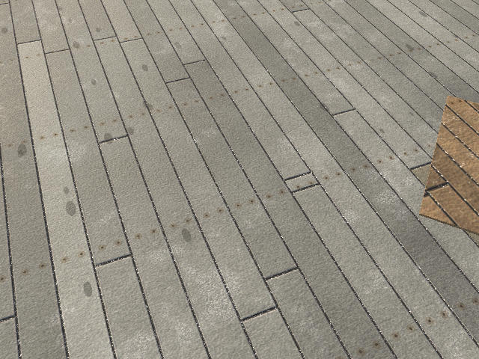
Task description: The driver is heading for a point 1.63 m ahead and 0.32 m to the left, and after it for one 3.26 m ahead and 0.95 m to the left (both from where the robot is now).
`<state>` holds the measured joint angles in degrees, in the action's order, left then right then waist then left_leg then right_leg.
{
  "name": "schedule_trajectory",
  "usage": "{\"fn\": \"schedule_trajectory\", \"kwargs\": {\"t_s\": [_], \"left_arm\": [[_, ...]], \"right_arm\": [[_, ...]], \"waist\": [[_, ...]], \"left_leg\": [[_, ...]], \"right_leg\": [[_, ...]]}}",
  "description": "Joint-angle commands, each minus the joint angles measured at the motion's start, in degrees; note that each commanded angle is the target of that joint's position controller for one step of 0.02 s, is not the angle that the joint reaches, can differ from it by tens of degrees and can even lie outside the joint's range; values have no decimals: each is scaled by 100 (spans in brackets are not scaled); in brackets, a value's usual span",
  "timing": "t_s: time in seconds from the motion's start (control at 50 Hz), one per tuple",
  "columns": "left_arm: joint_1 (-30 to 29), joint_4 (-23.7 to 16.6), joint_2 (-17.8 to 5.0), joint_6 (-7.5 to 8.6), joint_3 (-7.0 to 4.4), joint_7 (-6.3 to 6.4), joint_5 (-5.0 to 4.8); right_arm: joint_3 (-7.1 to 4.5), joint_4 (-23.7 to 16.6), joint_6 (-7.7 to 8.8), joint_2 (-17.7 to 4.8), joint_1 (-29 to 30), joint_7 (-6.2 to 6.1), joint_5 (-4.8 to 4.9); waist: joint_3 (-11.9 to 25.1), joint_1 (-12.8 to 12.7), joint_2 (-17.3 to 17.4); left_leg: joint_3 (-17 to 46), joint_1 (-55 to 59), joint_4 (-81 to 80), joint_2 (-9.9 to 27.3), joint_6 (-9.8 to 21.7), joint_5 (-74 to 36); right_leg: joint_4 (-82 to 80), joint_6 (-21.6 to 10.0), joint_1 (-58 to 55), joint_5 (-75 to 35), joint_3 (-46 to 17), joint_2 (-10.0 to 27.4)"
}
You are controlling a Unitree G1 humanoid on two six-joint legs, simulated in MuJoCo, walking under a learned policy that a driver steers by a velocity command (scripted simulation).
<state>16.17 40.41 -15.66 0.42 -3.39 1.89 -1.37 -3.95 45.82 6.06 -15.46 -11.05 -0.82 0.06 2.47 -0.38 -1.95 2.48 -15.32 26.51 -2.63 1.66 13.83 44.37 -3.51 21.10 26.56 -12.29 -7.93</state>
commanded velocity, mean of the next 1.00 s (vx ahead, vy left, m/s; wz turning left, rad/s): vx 0.46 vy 0.00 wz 0.29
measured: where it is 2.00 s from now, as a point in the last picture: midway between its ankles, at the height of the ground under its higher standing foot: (179, 221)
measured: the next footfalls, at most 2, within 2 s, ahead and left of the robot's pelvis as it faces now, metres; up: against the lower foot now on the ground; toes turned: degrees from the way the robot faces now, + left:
right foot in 0.38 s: +0.29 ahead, -0.17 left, +0.00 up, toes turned +2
left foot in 0.88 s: +0.54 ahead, +0.15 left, +0.00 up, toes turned +22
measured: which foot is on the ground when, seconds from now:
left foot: down 0.00-0.38, up 0.40-0.86, down 0.88-1.00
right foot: up 0.00-0.36, down 0.38-0.90, up 0.92-1.00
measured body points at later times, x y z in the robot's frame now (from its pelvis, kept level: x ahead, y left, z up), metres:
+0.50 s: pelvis +0.21 -0.06 +0.00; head +0.24 -0.06 +0.45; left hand +0.37 +0.20 -0.08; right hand +0.25 -0.33 -0.13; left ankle +0.09 +0.09 -0.64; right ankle +0.25 -0.17 -0.74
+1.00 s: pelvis +0.46 +0.05 -0.02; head +0.50 +0.08 +0.43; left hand +0.44 +0.34 -0.13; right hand +0.71 -0.14 -0.10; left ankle +0.51 +0.13 -0.74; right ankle +0.39 -0.15 -0.63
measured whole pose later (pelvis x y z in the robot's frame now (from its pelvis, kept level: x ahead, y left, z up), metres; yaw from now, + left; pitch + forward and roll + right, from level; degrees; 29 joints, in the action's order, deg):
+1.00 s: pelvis +0.46 +0.05 -0.02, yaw +23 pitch +2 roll -1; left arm 14.0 43.8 -17.0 6.1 -3.0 -0.1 -1.2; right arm -3.5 36.1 2.8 -16.9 -10.7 2.6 1.0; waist -4.3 -1.0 -0.3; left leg -1.5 -25.6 34.6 -4.3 5.7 10.7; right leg 70.9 0.1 20.6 23.7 -1.5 3.4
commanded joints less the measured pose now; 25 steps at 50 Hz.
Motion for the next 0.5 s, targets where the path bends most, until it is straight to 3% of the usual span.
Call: {"fn": "schedule_trajectory", "kwargs": {"t_s": [0.02,0.04,0.1,0.14,0.2,0.28,0.32,0.34,0.36,0.38,0.4,0.42,0.44,0.46,0.48,0.5], "left_arm": [[-269,-518,-723,259,-143,-71,34],[-161,-412,-625,281,-132,-94,63],[-442,-467,-368,389,-56,-193,93],[-787,-635,-260,432,4,-198,138],[-1459,-876,-32,540,104,-243,99],[-1737,-991,-201,636,49,-375,-18],[-1487,-975,-433,669,-49,-390,-52],[-1069,-864,-576,673,-132,-359,-49],[-363,-678,-813,664,-254,-291,-25],[743,-554,-1227,638,-371,-199,109],[1176,-410,-1655,566,-452,-236,208],[1141,-373,-1042,567,-315,-254,220],[735,-372,-742,566,-214,-246,155],[334,-375,-582,564,-155,-261,139],[51,-347,-421,566,-118,-284,151],[-123,-304,-345,594,-104,-289,189]], "right_arm": [[-179,-204,102,-650,-476,5,38],[-144,-216,80,-589,-449,11,42],[-97,-71,101,-577,-756,53,-5],[-69,0,76,-590,-936,87,64],[-31,66,-14,-656,-1214,79,103],[-52,89,-90,-943,-1485,66,158],[-71,58,-133,-1026,-1381,44,196],[-71,26,-154,-1052,-1273,30,190],[-37,-9,-151,-943,-1258,32,148],[99,-232,-124,-560,-1113,44,18],[292,-371,-45,153,-1895,29,139],[129,-229,-22,-463,-1812,15,313],[27,-339,-52,-734,-1315,20,370],[33,-363,-91,-662,-1052,11,286],[14,-384,-135,-589,-912,21,197],[2,-380,-207,-483,-954,48,188]], "waist": [[-650,176,968],[-573,132,859],[-575,239,743],[-620,317,758],[-725,546,851],[-685,530,1017],[-572,233,1117],[-357,-64,1081],[117,-412,937],[1078,-909,370],[2022,-569,-1562],[1700,-649,-1218],[816,-551,-853],[399,-394,-457],[79,-240,-399],[-90,-72,-509]], "left_leg": [[2823,1671,-1673,2119,1072,2200],[2372,1641,-1705,1869,908,1751],[1352,1388,-1846,1531,910,75],[1100,1262,-1911,1417,1004,-503],[772,943,-1830,1204,941,-1132],[973,778,-1555,1407,906,-1189],[1225,923,-1296,1589,781,-1357],[1122,881,-873,1497,664,-1964],[856,624,28,1192,495,-2517],[586,-444,1809,825,256,-1439],[192,-2299,3718,75,-23,1696],[713,-2760,4588,306,-20,1768],[598,-3049,4780,551,23,1242],[460,-2860,4650,761,7,794],[436,-2706,4426,881,-11,495],[432,-2440,4308,998,-17,292]], "right_leg": [[1540,144,2836,-207,-15,678],[1614,186,2735,-565,103,740],[1720,271,2610,-1486,522,934],[1234,359,2558,-1843,922,1152],[-78,430,1924,-2265,1195,1073],[-1056,439,885,-2221,1267,795],[-1454,294,318,-2068,1171,745],[-1709,164,-355,-2076,1217,670],[-1845,-8,-1457,-2099,1171,759],[-1696,-411,-3197,-1890,132,1872],[-2243,-1195,-4718,-815,-2373,3345],[-2717,-1165,-4185,-203,-2855,3245],[-2745,-959,-3466,-480,-1855,3069],[-2868,-838,-2752,-1066,-1131,2778],[-3064,-774,-2204,-1478,-609,2528],[-3271,-719,-1797,-1742,-156,2356]]}}
Keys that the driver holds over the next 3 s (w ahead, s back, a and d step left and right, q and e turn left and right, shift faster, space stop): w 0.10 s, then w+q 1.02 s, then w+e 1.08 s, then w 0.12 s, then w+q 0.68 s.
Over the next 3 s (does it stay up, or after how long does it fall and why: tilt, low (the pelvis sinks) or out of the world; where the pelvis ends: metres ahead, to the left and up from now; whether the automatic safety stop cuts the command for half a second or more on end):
stays up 1.54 0.25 -0.03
